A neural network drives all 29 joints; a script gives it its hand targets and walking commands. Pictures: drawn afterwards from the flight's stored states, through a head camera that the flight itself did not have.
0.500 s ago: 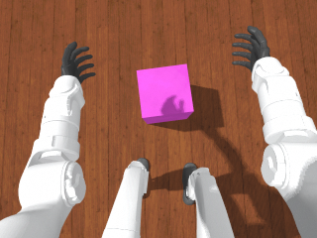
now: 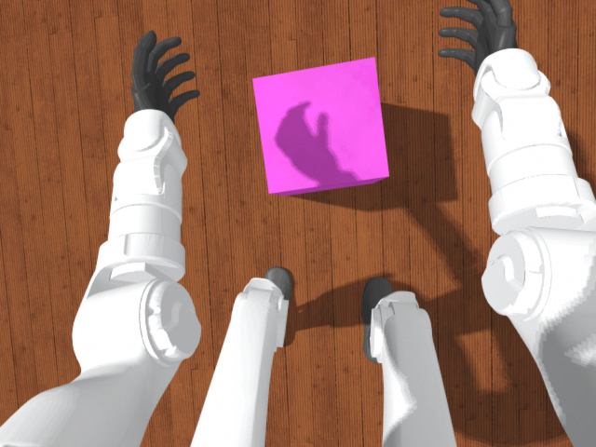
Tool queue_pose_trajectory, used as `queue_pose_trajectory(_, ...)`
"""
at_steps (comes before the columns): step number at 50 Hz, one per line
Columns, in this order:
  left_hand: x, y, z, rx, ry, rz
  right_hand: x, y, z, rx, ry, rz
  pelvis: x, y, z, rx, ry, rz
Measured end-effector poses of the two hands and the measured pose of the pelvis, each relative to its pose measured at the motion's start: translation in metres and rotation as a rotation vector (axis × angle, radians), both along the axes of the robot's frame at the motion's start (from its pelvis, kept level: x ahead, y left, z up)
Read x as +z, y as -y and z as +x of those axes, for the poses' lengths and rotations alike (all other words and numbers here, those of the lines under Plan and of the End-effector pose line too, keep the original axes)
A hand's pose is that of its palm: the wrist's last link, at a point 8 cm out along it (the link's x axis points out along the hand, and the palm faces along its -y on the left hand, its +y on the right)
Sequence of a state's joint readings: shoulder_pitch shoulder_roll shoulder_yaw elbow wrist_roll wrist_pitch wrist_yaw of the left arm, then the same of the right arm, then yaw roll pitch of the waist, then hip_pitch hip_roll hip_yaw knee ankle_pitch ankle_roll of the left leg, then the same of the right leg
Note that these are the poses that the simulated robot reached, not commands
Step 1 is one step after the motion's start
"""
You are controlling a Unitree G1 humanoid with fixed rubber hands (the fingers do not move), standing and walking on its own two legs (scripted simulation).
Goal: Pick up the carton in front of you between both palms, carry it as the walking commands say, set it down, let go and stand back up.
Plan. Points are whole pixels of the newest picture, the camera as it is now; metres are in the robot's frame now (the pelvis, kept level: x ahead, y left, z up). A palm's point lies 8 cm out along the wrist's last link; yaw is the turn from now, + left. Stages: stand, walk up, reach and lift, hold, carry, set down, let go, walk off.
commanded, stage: reach and lift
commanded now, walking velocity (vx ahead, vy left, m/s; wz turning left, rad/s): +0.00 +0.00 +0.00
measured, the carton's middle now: (322, 139) +0.51 +0.04 -0.47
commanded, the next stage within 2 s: none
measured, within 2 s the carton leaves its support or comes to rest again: leaves its support in 1.48 s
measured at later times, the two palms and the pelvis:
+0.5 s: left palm (218, 141) +0.48 +0.22 -0.36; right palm (426, 112) +0.54 -0.14 -0.37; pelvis -0.04 +0.00 -0.20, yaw +1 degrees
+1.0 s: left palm (231, 139) +0.49 +0.21 -0.40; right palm (413, 118) +0.54 -0.13 -0.41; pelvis -0.04 +0.00 -0.23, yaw +2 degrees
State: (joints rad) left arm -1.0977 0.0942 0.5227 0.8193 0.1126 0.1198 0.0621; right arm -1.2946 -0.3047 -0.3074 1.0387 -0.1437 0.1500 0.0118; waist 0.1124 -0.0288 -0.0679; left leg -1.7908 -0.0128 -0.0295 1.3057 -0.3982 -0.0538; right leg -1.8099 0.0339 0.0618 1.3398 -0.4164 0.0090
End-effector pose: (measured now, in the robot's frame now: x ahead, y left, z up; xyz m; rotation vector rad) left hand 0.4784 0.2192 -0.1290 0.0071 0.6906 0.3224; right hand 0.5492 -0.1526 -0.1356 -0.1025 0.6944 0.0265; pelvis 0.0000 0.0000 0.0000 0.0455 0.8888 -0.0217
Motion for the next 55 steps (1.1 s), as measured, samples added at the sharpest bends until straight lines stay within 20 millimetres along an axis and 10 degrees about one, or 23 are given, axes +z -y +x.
queue_pose_trajectory(16, -0.166, -0.009, -0.003, -0.006, -0.012, -0.011, -0.169, -0.005, -0.007, -0.004, 0.025, -0.022, -0.151, -0.001, -0.037, 0.010, 0.073, 0.016)
queue_pose_trajectory(30, -0.267, 0.005, -0.003, -0.045, -0.066, -0.022, -0.262, -0.016, -0.011, 0.006, -0.016, -0.004, -0.213, -0.006, -0.044, 0.015, 0.179, 0.003)
queue_pose_trajectory(55, -0.272, 0.026, 0.006, -0.070, -0.043, -0.074, -0.268, -0.039, -0.009, 0.058, -0.015, 0.027, -0.225, 0.000, -0.045, 0.016, 0.232, 0.014)
